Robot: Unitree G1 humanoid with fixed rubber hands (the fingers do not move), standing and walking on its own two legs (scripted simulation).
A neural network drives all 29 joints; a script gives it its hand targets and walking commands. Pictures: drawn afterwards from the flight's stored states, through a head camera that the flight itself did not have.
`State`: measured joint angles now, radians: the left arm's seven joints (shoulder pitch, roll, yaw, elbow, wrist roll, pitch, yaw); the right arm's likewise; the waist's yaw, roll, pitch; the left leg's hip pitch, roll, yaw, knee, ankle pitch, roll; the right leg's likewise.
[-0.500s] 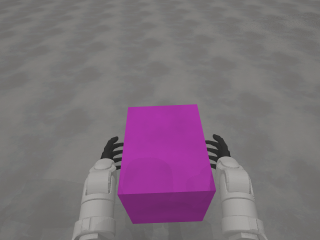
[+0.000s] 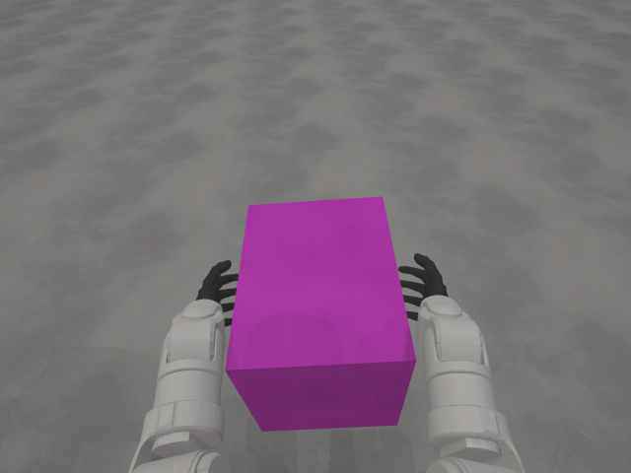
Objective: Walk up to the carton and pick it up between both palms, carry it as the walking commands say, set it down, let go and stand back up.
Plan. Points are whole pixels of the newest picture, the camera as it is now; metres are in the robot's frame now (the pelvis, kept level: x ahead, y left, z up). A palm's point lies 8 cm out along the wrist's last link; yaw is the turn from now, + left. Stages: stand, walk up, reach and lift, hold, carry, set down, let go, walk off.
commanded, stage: set down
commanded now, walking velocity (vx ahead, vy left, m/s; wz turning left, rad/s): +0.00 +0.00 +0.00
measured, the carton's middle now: (322, 314) +0.36 +0.01 -0.02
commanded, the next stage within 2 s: none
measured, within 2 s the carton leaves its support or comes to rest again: neither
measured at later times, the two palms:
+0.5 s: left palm (218, 328) +0.33 +0.17 -0.01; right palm (420, 332) +0.32 -0.13 +0.00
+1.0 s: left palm (237, 347) +0.35 +0.16 -0.11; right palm (411, 350) +0.35 -0.14 -0.10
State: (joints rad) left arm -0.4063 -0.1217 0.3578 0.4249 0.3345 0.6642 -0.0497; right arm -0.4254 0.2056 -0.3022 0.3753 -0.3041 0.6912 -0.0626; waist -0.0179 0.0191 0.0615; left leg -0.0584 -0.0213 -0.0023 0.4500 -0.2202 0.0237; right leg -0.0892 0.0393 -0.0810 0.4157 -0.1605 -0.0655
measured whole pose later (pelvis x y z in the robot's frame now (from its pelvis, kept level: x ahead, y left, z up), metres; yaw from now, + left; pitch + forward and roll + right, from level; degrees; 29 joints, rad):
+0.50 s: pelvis +0.01 +0.04 -0.01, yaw -2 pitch -1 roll +0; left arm -0.39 -0.19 0.38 0.49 0.36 0.48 0.02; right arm -0.42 0.20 -0.43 0.49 -0.38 0.46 0.03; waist -0.04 0.00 0.06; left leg -0.28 -0.06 0.05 0.55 -0.26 0.07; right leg -0.33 0.00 -0.03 0.54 -0.20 -0.02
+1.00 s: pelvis -0.02 +0.02 -0.06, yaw -1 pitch +21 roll +1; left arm -0.55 -0.16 0.46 0.52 0.33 0.27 -0.01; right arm -0.56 0.20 -0.47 0.48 -0.35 0.26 0.01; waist -0.02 0.01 0.00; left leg -0.91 -0.04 0.04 0.87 -0.32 0.05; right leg -0.95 0.01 -0.05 0.85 -0.25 -0.05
